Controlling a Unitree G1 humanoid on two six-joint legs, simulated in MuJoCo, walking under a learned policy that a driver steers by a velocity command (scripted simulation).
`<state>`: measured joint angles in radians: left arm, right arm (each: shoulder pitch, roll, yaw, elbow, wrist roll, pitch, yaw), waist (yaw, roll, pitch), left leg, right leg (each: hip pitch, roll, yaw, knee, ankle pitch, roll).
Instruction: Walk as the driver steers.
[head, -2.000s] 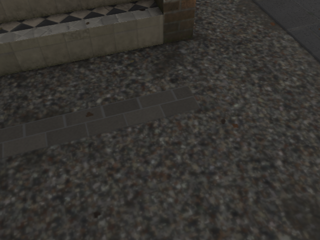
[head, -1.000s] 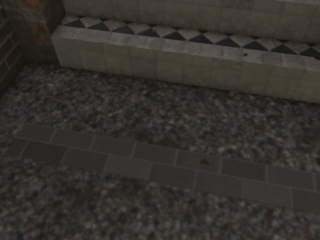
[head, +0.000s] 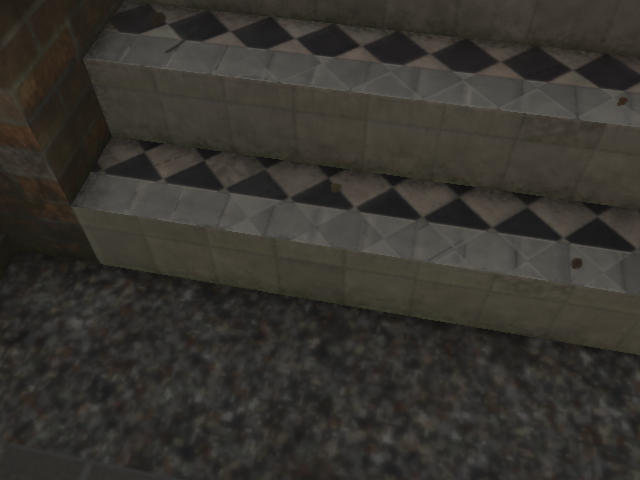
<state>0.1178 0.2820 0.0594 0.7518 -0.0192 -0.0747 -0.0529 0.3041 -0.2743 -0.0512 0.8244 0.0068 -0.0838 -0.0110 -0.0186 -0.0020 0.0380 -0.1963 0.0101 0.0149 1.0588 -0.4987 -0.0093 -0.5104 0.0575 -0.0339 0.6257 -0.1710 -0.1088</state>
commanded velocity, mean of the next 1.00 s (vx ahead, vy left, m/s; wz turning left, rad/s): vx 0.40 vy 0.00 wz -0.56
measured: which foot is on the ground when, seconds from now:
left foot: up 0.00-0.40, down 0.42-0.88, up 0.90-1.00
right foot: down 0.00-0.42, up 0.44-0.86, down 0.88-1.00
